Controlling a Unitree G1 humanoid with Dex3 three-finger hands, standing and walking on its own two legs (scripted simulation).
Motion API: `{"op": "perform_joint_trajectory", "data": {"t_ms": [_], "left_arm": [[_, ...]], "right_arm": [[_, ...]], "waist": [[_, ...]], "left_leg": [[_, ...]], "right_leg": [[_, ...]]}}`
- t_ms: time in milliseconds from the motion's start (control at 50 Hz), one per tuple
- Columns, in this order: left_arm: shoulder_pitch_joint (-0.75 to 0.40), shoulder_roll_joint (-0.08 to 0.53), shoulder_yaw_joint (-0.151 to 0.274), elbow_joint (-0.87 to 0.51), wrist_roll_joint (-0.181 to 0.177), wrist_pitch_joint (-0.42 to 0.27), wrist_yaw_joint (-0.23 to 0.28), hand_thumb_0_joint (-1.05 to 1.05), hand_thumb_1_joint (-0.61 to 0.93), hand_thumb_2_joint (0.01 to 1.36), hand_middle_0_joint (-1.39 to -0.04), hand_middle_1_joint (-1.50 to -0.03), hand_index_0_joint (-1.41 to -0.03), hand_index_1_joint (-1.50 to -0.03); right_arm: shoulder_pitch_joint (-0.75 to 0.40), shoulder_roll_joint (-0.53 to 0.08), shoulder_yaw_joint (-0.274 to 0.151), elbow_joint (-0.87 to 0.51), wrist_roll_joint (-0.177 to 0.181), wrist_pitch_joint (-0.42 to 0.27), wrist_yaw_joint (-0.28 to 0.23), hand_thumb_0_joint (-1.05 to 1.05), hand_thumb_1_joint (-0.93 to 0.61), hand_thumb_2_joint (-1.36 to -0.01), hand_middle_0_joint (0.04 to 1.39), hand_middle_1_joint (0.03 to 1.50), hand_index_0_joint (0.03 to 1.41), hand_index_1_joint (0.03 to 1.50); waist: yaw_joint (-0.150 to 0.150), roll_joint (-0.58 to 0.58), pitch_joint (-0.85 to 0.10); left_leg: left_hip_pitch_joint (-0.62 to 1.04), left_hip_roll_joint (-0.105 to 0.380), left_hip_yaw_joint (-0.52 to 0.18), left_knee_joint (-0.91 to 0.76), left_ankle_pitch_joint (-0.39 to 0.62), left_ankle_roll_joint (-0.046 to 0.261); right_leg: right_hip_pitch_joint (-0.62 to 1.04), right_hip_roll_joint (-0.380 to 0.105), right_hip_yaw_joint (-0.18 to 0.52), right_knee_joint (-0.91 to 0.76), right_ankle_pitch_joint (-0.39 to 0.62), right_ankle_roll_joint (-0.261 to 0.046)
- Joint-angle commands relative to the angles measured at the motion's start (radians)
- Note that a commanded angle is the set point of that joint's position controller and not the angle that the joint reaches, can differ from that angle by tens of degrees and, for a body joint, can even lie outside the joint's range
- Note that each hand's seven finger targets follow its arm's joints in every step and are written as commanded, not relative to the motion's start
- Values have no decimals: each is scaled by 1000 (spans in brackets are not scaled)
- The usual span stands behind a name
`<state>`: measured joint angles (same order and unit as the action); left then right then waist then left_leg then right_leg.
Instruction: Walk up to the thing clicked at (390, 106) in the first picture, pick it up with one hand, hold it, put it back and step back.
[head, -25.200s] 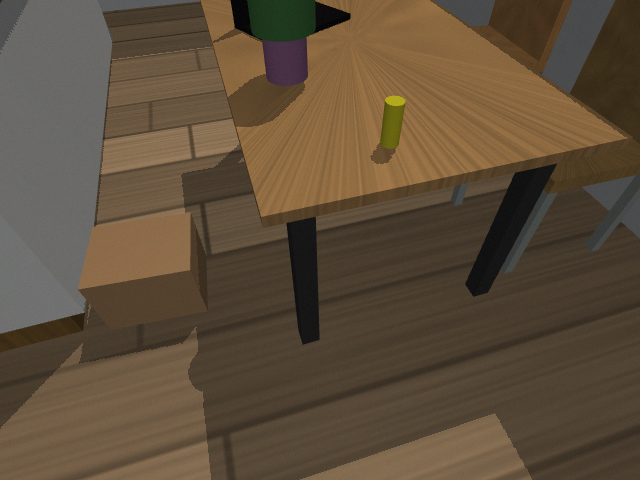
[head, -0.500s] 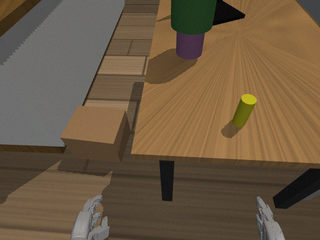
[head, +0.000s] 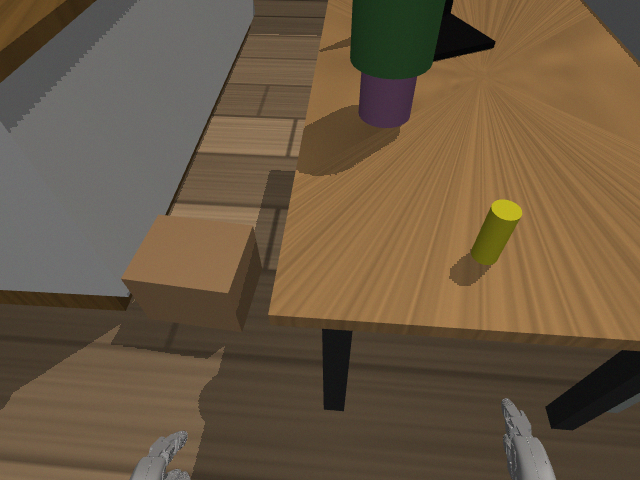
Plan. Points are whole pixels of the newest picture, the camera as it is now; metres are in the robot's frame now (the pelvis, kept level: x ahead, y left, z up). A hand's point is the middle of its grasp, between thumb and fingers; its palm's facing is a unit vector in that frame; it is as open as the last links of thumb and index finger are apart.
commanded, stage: home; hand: right
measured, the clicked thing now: (494, 233) +0.47 -0.23 +0.01
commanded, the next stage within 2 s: stand in 1.76 s
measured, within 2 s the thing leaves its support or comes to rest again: neither
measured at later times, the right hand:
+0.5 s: hand out of the picture +0.03 -0.27 -0.14, palm faces -0.05 +0.92 -0.38, open 17.4 cm
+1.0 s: hand out of the picture +0.02 -0.28 -0.15, palm faces -0.06 +0.93 -0.35, open 17.4 cm
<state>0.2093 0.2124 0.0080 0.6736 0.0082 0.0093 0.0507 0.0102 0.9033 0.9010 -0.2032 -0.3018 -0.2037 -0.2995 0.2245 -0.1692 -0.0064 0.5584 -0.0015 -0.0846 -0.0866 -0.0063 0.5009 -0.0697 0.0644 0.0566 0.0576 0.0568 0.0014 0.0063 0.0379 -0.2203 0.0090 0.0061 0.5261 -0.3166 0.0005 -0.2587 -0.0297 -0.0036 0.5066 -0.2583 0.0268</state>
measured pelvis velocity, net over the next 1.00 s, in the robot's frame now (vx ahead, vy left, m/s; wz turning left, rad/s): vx -0.03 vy -0.02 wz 0.00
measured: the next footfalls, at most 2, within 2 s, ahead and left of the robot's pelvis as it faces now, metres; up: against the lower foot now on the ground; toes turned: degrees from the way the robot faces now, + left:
none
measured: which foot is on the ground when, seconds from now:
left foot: down 0.00-1.00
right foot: down 0.00-1.00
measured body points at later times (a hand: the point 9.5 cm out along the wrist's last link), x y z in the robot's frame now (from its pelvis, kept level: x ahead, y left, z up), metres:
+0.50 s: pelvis -0.03 -0.01 +0.01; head -0.04 +0.00 +0.46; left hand +0.03 +0.29 -0.13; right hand +0.03 -0.32 -0.11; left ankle -0.03 +0.12 -0.74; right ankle +0.00 -0.14 -0.74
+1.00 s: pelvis -0.03 -0.02 +0.01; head -0.03 -0.02 +0.46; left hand +0.02 +0.28 -0.13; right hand +0.03 -0.32 -0.12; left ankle -0.02 +0.12 -0.74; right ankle +0.00 -0.14 -0.74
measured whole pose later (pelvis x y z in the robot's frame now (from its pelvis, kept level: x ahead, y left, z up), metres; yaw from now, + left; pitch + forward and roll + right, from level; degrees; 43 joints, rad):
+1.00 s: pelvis -0.03 -0.02 +0.01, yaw +0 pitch -3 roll +0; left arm 0.16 0.35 0.00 1.13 0.02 0.00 -0.02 0.00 0.90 0.90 -0.20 -0.30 -0.21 -0.30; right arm 0.18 -0.37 0.03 1.11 -0.01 -0.01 0.01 0.00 0.53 -0.05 0.06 0.05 0.06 0.05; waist 0.01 0.00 0.05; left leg -0.12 0.03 0.00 0.37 -0.20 -0.02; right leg -0.17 -0.01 -0.01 0.37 -0.15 0.00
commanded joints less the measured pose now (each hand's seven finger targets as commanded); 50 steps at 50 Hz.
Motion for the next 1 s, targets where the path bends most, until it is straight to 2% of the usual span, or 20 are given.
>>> {"op": "perform_joint_trajectory", "data": {"t_ms": [0,40,80,160,240,300,360,420,520,540,680,700,760,840,880,980], "left_arm": [[-8,253,75,-20,42,-43,-23,0,897,901,-201,-297,-200,-298],[-25,250,68,-5,29,-43,-34,0,897,901,-201,-297,-200,-298],[-50,257,59,35,23,-44,-44,0,897,901,-201,-296,-200,-297],[-68,285,52,103,22,-41,-49,0,897,901,-201,-296,-200,-297],[-73,300,41,173,16,-35,-51,0,897,901,-201,-296,-200,-298],[-85,319,35,213,16,-33,-51,0,897,901,-201,-297,-200,-298],[-98,335,32,254,11,-29,-52,0,897,901,-201,-297,-200,-298],[-90,352,29,291,12,-25,-56,0,897,901,-201,-297,-200,-298],[-76,361,26,336,12,-25,-62,0,897,901,-201,-296,-200,-297],[-74,362,25,342,12,-27,-60,0,897,901,-201,-297,-200,-298],[-72,363,26,376,10,-30,-58,0,897,901,-201,-298,-200,-298],[-73,364,25,377,10,-32,-57,0,897,901,-201,-298,-200,-299],[-86,368,27,383,10,-32,-53,0,897,901,-201,-298,-200,-299],[-83,359,25,392,3,-31,-52,0,897,901,-201,-298,-200,-299],[-83,365,27,399,4,-29,-52,0,897,901,-201,-298,-200,-299],[-97,361,27,400,3,-33,-49,0,897,901,-201,-298,-200,-298]], "right_arm": [[36,-342,-101,50,-52,1,25,0,518,-73,56,58,56,58],[4,-305,-78,68,-38,2,41,0,552,-53,53,52,53,52],[-38,-306,-58,113,-32,3,56,0,564,-47,52,51,52,51],[-54,-337,-46,204,-30,12,67,0,526,-69,56,57,55,57],[-80,-366,-38,281,-27,24,71,0,549,-55,53,53,53,53],[-78,-386,-33,331,-22,29,72,0,553,-53,53,52,53,52],[-78,-402,-26,375,-23,39,72,0,557,-50,52,52,52,52],[-82,-416,-20,406,-21,44,75,0,550,-55,53,53,53,53],[-78,-427,-15,441,-20,47,76,0,552,-53,53,53,53,53],[-82,-427,-15,445,-20,46,78,0,551,-54,53,53,53,53],[-67,-419,-13,471,-16,50,80,0,560,-48,52,51,51,51],[-60,-412,-13,472,-15,50,80,0,543,-58,53,54,53,54],[-61,-408,-14,479,-15,52,80,0,552,-52,52,52,52,52],[-66,-409,-14,484,-15,51,79,0,558,-49,51,51,51,51],[-73,-405,-13,486,-14,54,79,0,542,-58,53,54,53,54],[-77,-405,-11,491,-11,51,76,0,555,-51,52,52,52,52]], "waist": [[1,-43,-236],[6,-16,-207],[8,7,-119],[7,-7,-60],[11,-9,-32],[3,-7,-45],[0,1,-35],[3,13,30],[8,11,28],[8,2,10],[3,-28,27],[0,-39,3],[-6,-47,1],[1,-24,-2],[4,-26,10],[2,-11,-34]], "left_leg": [[95,107,-56,-13,550,39],[50,97,-56,-42,470,34],[-6,91,-66,-86,298,33],[-14,91,-81,-113,287,34],[12,96,-96,-146,251,31],[38,97,-96,-165,227,27],[20,97,-97,-201,145,29],[-22,93,-110,-250,7,28],[-28,100,-126,-280,-84,32],[-11,102,-124,-267,-44,33],[7,93,-121,-257,-39,33],[37,94,-110,-241,7,35],[65,96,-105,-227,48,31],[42,99,-102,-238,65,28],[26,94,-101,-243,39,26],[56,109,-100,-239,140,24]], "right_leg": [[122,-59,34,43,406,-66],[123,-63,38,31,329,-63],[96,-63,50,-16,206,-56],[107,-72,65,-51,218,-58],[102,-71,73,-100,166,-60],[118,-75,80,-128,150,-62],[139,-76,88,-157,92,-57],[108,-68,95,-194,-19,-54],[97,-67,102,-203,-48,-54],[113,-73,105,-204,-34,-57],[61,-75,119,-237,-79,-53],[69,-84,125,-241,-50,-56],[51,-88,132,-253,-48,-55],[85,-86,127,-242,-16,-55],[84,-82,124,-243,-39,-52],[126,-87,115,-222,87,-52]]}}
